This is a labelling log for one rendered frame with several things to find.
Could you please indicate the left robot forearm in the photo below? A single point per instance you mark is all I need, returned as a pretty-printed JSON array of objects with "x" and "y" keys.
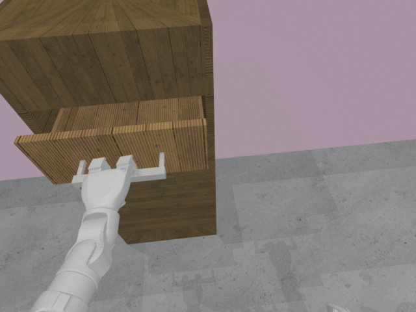
[{"x": 87, "y": 261}]

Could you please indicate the robot left hand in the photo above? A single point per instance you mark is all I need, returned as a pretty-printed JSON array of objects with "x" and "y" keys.
[{"x": 106, "y": 187}]

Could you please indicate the drawer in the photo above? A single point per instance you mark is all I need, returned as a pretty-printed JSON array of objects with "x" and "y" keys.
[{"x": 143, "y": 129}]

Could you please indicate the cabinet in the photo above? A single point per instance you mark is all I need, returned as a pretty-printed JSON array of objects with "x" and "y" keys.
[{"x": 57, "y": 54}]

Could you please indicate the handle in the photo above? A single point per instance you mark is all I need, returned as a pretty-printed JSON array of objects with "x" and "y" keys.
[
  {"x": 170, "y": 180},
  {"x": 144, "y": 174}
]

